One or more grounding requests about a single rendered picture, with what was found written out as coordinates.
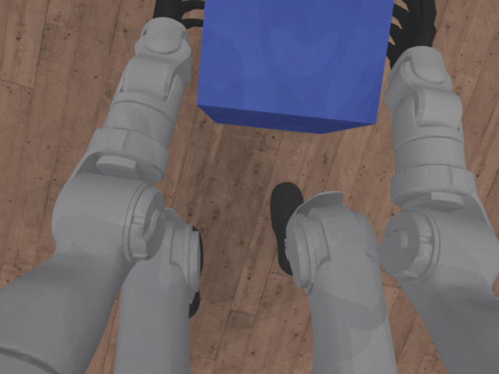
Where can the robot right shin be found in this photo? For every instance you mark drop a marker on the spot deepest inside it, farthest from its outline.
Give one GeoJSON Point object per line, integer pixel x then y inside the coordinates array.
{"type": "Point", "coordinates": [334, 198]}

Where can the left robot hand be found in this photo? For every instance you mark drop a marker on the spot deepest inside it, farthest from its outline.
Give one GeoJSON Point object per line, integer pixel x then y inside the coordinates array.
{"type": "Point", "coordinates": [175, 9]}

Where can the right robot hand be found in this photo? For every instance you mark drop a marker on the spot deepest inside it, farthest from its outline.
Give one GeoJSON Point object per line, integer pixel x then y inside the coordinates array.
{"type": "Point", "coordinates": [417, 27]}

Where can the left robot upper arm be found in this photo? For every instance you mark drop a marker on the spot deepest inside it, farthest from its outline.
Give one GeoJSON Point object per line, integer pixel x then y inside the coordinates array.
{"type": "Point", "coordinates": [52, 318]}

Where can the left robot foot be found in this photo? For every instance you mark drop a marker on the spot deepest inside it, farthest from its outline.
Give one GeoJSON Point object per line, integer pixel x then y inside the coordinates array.
{"type": "Point", "coordinates": [196, 301]}

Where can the right robot upper arm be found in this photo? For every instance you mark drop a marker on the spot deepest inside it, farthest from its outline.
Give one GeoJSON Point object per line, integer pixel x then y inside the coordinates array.
{"type": "Point", "coordinates": [447, 264]}

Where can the robot left forearm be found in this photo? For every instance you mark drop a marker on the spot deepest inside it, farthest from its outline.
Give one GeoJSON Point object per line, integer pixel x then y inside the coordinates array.
{"type": "Point", "coordinates": [134, 140]}

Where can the robot right forearm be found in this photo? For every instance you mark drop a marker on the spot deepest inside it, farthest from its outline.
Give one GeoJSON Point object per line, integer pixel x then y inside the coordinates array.
{"type": "Point", "coordinates": [428, 141]}

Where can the carton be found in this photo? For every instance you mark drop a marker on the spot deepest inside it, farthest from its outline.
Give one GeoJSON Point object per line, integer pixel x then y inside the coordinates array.
{"type": "Point", "coordinates": [311, 66]}

